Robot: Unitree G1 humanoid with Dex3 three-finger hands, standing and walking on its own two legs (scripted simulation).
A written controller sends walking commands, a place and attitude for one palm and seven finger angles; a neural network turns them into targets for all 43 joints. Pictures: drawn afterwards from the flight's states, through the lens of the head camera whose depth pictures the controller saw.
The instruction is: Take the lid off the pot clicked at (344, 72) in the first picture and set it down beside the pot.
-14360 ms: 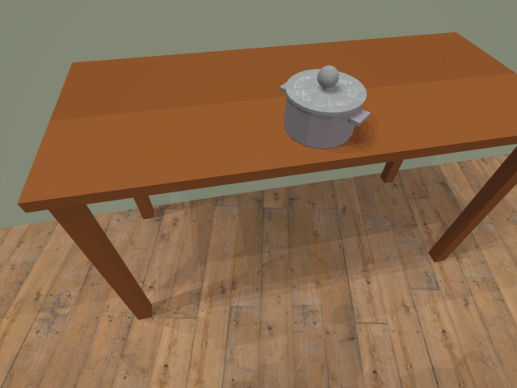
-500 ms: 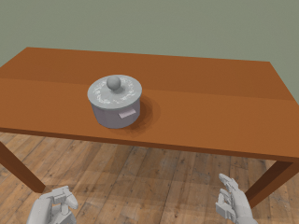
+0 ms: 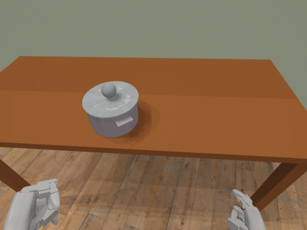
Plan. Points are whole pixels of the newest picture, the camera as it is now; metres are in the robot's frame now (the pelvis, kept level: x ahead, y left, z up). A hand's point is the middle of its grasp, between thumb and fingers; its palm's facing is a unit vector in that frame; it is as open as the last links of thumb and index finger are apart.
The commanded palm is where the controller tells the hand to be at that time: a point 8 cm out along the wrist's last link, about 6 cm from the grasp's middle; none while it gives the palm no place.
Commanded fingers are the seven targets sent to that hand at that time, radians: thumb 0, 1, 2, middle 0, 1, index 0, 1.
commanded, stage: raise the hand higher, near the body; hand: left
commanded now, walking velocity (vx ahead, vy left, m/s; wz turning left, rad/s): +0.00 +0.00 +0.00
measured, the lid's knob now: (108, 90) +0.49 +0.20 +0.11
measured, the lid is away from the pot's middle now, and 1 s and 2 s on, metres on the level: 0.00 0.00 0.00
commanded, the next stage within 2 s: reach forward and open the fingers in 0.38 s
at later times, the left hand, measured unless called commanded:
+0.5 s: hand (43, 183) +0.17 +0.24 +0.13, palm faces +0.32 -0.86 -0.40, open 3.1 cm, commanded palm +0.12 +0.28 +0.15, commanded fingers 0.00 0.84 0.93 -1.28 -1.43 -1.28 -1.43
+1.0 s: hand (31, 171) +0.19 +0.27 +0.14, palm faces -0.16 -0.03 -0.99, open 4.3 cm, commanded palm +0.17 +0.27 +0.20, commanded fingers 0.00 0.06 1.33 -0.99 -0.54 -0.99 -0.54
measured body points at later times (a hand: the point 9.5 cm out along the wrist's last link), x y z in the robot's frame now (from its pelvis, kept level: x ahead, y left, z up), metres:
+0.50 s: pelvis +0.00 +0.01 +0.00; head -0.01 -0.01 +0.45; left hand +0.15 +0.28 +0.15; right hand +0.20 -0.20 -0.08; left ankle +0.00 +0.09 -0.74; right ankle -0.01 -0.07 -0.74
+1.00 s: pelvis -0.03 +0.02 +0.00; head -0.03 -0.04 +0.44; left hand +0.19 +0.27 +0.19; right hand +0.21 -0.19 -0.10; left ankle +0.00 +0.09 -0.74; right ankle -0.01 -0.07 -0.74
